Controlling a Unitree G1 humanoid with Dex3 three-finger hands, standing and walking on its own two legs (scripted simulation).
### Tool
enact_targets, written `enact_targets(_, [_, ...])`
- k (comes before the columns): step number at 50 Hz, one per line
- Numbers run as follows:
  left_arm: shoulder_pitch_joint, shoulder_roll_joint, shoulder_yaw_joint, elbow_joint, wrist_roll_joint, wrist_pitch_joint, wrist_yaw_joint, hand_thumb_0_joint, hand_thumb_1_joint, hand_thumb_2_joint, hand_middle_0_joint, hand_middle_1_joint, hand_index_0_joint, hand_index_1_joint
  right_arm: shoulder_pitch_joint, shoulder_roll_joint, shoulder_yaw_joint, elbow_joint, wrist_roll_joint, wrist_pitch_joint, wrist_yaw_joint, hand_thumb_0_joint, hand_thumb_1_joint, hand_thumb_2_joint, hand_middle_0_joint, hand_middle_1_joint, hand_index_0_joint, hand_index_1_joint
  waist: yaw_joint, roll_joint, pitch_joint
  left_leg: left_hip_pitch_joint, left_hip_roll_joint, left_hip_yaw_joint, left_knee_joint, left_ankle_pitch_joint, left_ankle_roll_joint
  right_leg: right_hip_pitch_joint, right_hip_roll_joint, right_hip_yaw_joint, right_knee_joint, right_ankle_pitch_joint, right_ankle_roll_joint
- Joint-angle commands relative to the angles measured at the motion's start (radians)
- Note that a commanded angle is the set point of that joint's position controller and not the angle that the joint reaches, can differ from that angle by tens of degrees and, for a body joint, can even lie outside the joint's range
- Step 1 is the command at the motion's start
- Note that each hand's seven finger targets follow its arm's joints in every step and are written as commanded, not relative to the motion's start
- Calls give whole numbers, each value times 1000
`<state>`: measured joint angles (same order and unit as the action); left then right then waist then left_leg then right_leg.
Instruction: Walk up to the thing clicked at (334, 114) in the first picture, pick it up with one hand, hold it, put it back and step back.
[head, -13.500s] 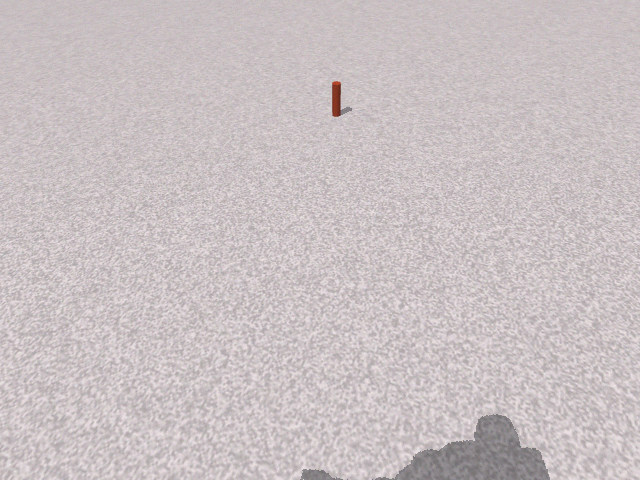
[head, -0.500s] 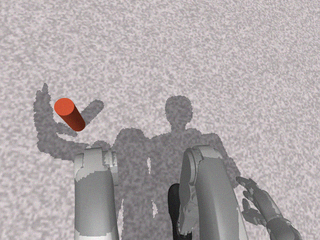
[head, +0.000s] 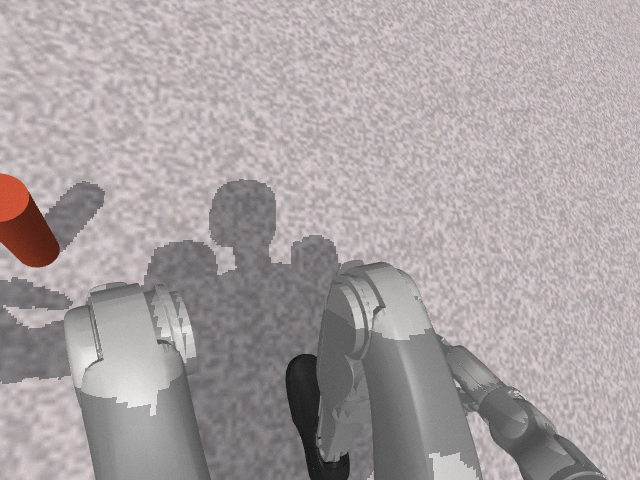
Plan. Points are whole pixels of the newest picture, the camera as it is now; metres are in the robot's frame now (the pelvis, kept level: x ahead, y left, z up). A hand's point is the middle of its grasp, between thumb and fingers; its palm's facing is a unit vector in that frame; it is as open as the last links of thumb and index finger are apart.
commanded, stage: close in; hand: left
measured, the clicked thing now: (21, 228) +0.42 +0.29 -0.18
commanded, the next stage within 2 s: close in 0.46 s
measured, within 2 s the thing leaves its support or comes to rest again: leaves its support in 1.60 s
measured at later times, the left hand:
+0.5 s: hand out of the picture +0.37 +0.30 -0.15, palm faces +0.29 -0.96 +0.01, open 17.1 cm
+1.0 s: hand (15, 242) +0.39 +0.29 -0.16, palm faces +0.31 -0.95 +0.01, open 9.6 cm
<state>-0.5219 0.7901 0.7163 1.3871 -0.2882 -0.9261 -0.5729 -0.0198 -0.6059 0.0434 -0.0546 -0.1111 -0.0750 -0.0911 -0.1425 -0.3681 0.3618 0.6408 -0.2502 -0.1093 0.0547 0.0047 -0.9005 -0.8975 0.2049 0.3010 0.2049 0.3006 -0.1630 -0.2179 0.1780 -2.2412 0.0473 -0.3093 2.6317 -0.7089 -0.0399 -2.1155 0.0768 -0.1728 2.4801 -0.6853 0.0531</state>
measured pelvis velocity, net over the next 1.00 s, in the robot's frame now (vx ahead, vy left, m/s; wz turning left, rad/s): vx -0.01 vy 0.01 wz -0.05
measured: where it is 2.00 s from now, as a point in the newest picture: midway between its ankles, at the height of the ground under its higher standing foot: (241, 470)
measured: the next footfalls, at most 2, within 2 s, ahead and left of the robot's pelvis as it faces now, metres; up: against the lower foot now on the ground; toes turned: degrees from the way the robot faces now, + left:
none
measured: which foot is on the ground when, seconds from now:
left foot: down 0.00-1.00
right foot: down 0.00-1.00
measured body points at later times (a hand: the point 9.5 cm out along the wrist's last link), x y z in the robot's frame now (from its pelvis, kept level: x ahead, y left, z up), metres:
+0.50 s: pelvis -0.01 +0.01 -0.01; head +0.18 +0.18 +0.35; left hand +0.35 +0.35 -0.15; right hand +0.17 -0.24 -0.04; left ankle +0.08 +0.14 -0.25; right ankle +0.12 -0.12 -0.25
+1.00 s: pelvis -0.01 +0.01 -0.01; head +0.20 +0.19 +0.34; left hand +0.37 +0.34 -0.16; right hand +0.18 -0.23 -0.04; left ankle +0.08 +0.14 -0.25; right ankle +0.12 -0.12 -0.25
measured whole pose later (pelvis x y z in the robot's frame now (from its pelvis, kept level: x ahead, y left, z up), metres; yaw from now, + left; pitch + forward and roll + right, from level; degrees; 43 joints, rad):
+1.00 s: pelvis -0.01 +0.01 -0.01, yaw -3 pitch +11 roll -16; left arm -0.55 0.76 0.51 1.38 -0.16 -1.11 -0.13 -0.01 0.24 0.55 -0.53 -0.48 -0.52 -0.48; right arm -0.19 -0.37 0.47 0.57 -0.34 0.00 0.14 0.00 -0.86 -0.89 0.20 0.30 0.20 0.30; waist -0.21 -0.26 0.28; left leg -2.22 0.04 -0.40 2.68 -0.71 -0.03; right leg -2.05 0.10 -0.24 2.46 -0.66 0.07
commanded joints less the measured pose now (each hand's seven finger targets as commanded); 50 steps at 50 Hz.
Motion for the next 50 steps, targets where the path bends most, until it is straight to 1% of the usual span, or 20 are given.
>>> enact_targets(1, [-155, 231, -2, -116, 14, -127, 101, 0, -611, 76, -42, -129, -78, -98, 17, -333, -84, -46, -28, 2, -3, 0, -901, -896, 200, 301, 200, 301, -29, 466, -570, 429, 33, 110, -293, 109, 14, 252, 21, -119, -210, 147, -73])
enact_targets(2, [-151, 241, -3, -120, 32, -138, 127, 0, -611, 74, -40, -121, -75, -91, 12, -333, -81, -46, -35, 6, 1, 0, -900, -896, 200, 301, 200, 301, -23, 483, -551, 422, 34, 109, -294, 110, 12, 247, 21, -120, -203, 151, -75])
enact_targets(3, [-150, 185, -38, -128, 37, -150, 146, 0, -611, 72, -45, -126, -80, -95, -2, -327, -74, -58, -38, 12, 8, 0, -902, -896, 200, 301, 200, 301, -36, 486, -540, 431, 34, 105, -302, 125, 6, 246, 19, -128, -198, 160, -73])
enact_targets(4, [-137, 250, 1, -155, 56, -161, 172, 0, -611, 59, -49, -117, -83, -88, 1, -339, -80, -50, -45, 17, 10, 0, -904, -897, 200, 301, 200, 301, -18, 522, -535, 437, 36, 103, -305, 124, 4, 240, 20, -130, -190, 165, -77])
enact_targets(5, [-112, 246, 3, -152, 67, -165, 193, 0, -611, 71, -46, -119, -79, -90, 9, -341, -79, -46, -54, 27, 14, 0, -902, -897, 200, 301, 200, 301, -21, 539, -544, 450, 36, 102, -302, 155, 0, 261, 21, -131, -184, 189, -75])
enact_targets(6, [-113, 208, -28, -164, 75, -173, 206, 0, -611, 65, -48, -120, -81, -91, -10, -337, -77, -58, -60, 32, 18, 0, -905, -897, 200, 301, 200, 301, -25, 542, -540, 459, 37, 100, -305, 165, -4, 252, 21, -135, -180, 194, -75])
enact_targets(7, [-106, 236, -17, -172, 88, -177, 226, 0, -611, 73, -47, -117, -78, -90, -6, -340, -78, -50, -64, 38, 21, 0, -899, -896, 200, 300, 200, 300, -24, 558, -530, 451, 38, 99, -304, 164, -3, 252, 21, -134, -176, 199, -77])
enact_targets(10, [-121, 207, -50, -203, 106, -188, 268, 0, -611, 66, -53, -112, -81, -86, -4, -342, -73, -56, -73, 57, 30, 0, -902, -897, 200, 300, 200, 300, -51, 560, -520, 443, 37, 88, -309, 149, -3, 259, 22, -144, -180, 202, -74])
enact_targets(13, [-158, 134, -131, -191, 110, -197, 292, 0, -578, 81, -55, -116, -84, -89, -24, -351, -72, -65, -76, 61, 40, 0, -904, -897, 200, 300, 200, 300, -102, 505, -475, 411, 36, 74, -305, 91, 4, 233, 23, -157, -189, 173, -68])
enact_targets(19, [-188, 88, -190, -149, 88, -218, 343, 0, -522, 143, -129, -168, -159, -143, -23, -355, -54, -70, -79, 65, 55, 0, -897, -895, 200, 300, 200, 300, -134, 417, -447, 357, 24, 56, -282, 18, 18, 229, 32, -170, -207, 130, -57])
enact_targets(25, [-152, 114, -169, -88, 96, -246, 382, 0, -525, 167, -129, -171, -151, -153, -38, -349, -28, -93, -82, 75, 62, 0, -899, -898, 201, 300, 200, 300, -100, 413, -413, 340, 25, 50, -292, 11, 18, 245, 40, -173, -204, 118, -62])
enact_targets(28, [-128, 146, -137, -82, 104, -256, 410, 0, -506, 180, -124, -160, -137, -152, -40, -348, -21, -98, -85, 80, 64, 0, -898, -900, 201, 300, 200, 300, -81, 427, -410, 338, 27, 57, -291, 24, 18, 257, 43, -169, -202, 126, -65])
enact_targets(29, [-129, 149, -131, -96, 108, -262, 416, 0, -451, 214, -156, -152, -148, -164, -39, -350, -17, -101, -90, 84, 64, 0, -886, -901, 200, 300, 200, 300, -84, 442, -427, 365, 31, 53, -292, 55, 12, 271, 43, -171, -197, 149, -64])
enact_targets(31, [-137, 173, -121, -124, 117, -275, 424, 0, -291, 329, -306, -294, -302, -298, -35, -355, -14, -98, -94, 89, 64, 0, -874, -896, 200, 300, 200, 300, -86, 485, -442, 396, 35, 47, -298, 86, 5, 277, 44, -176, -185, 174, -67])
enact_targets(35, [-190, 168, -149, -175, 127, -287, 432, 0, 29, 433, -408, -374, -396, -381, -35, -360, -16, -87, -101, 94, 61, 0, -870, -895, 200, 300, 200, 300, -128, 517, -441, 409, 39, 48, -287, 89, 7, 277, 42, -171, -189, 195, -64])
enact_targets(39, [-218, 137, -196, -177, 130, -277, 431, 0, 202, 520, -510, -449, -491, -461, -22, -366, -20, -78, -100, 97, 62, 0, -866, -894, 200, 299, 199, 299, -155, 517, -450, 425, 40, 35, -289, 91, 4, 267, 40, -177, -189, 207, -61])
enact_targets(40, [-204, 116, -202, -168, 121, -272, 430, 0, 235, 538, -526, -462, -506, -475, -20, -362, -16, -78, -101, 97, 63, 0, -865, -894, 200, 299, 199, 299, -156, 492, -472, 425, 38, 35, -277, 113, 6, 286, 43, -178, -192, 226, -58])
enact_targets(43, [-199, 107, -222, -130, 126, -257, 434, 0, 339, 577, -569, -499, -549, -509, -23, -363, -16, -80, -95, 103, 65, 0, -861, -893, 200, 299, 199, 299, -153, 474, -433, 412, 38, 21, -293, 97, 4, 260, 40, -185, -191, 208, -60])
enact_targets(46, [-172, 88, -212, -109, 110, -248, 446, 0, 412, 639, -635, -561, -613, -573, -20, -359, -9, -88, -95, 108, 70, 0, -857, -892, 200, 299, 199, 299, -136, 441, -430, 390, 33, 24, -285, 90, 9, 285, 44, -186, -204, 203, -56])
enact_targets(50, [-166, 131, -180, -109, 118, -248, 469, 0, 512, 715, -715, -646, -695, -656, -22, -352, 1, -94, -97, 118, 70, 0, -857, -892, 200, 299, 199, 299, -119, 457, -447, 396, 35, 30, -280, 118, 8, 302, 50, -185, -204, 214, -61])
